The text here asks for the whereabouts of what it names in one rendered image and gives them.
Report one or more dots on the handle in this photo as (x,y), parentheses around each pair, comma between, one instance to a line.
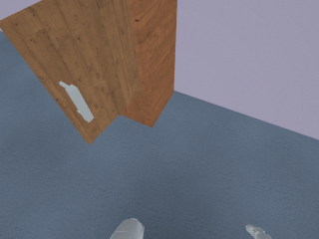
(78,100)

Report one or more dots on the robot right hand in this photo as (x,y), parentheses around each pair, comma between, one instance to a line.
(256,232)

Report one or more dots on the left robot thigh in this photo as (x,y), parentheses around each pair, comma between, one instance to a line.
(129,229)

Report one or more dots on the cupboard door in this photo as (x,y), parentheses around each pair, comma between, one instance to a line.
(86,43)

